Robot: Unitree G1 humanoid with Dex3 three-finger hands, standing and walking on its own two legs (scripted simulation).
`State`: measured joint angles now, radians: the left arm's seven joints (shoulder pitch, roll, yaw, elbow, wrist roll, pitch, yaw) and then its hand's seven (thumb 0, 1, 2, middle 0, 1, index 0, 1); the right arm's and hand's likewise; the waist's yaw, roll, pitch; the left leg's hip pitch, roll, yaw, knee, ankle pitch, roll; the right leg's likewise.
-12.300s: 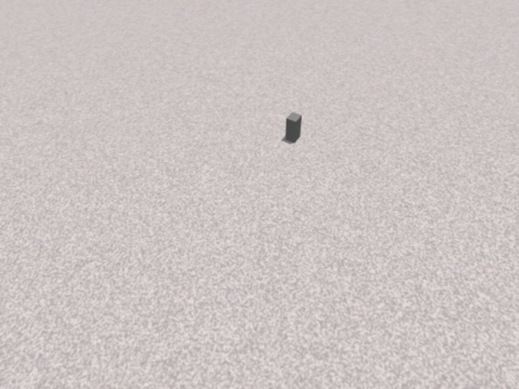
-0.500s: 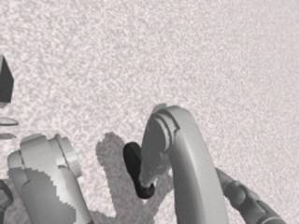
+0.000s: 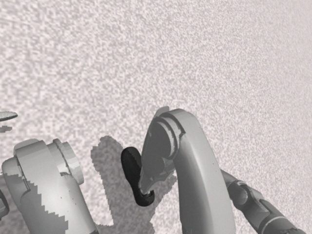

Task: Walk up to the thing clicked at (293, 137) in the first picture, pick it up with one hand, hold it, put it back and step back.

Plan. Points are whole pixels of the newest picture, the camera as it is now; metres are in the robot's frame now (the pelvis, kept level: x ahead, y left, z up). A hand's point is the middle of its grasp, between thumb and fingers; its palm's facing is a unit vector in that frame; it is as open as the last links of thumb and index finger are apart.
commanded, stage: rest palm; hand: left
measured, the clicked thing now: out of the picture +0.48 +0.28 -0.21
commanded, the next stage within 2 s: close in 0.20 s
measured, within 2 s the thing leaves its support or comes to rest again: neither
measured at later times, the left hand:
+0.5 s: hand out of the picture +0.45 +0.28 -0.19, palm faces +0.36 -0.93 -0.04, open 14.0 cm
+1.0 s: hand out of the picture +0.45 +0.28 -0.19, palm faces +0.37 -0.93 -0.05, open 9.8 cm
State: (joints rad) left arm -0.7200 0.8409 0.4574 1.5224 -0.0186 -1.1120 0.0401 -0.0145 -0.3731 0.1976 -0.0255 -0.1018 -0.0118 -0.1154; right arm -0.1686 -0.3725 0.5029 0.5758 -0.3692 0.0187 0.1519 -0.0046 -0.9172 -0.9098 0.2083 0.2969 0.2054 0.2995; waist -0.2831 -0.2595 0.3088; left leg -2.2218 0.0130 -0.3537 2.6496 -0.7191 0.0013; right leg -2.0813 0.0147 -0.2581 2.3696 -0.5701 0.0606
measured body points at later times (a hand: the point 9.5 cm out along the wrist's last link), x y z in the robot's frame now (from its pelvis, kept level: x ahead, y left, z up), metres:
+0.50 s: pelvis +0.00 +0.00 +0.00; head +0.24 +0.19 +0.32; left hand +0.42 +0.33 -0.18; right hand +0.15 -0.24 -0.03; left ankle +0.08 +0.12 -0.25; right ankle +0.15 -0.12 -0.25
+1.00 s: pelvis +0.00 +0.00 +0.01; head +0.25 +0.20 +0.32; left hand +0.42 +0.33 -0.18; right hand +0.16 -0.24 -0.03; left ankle +0.08 +0.12 -0.25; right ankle +0.15 -0.12 -0.25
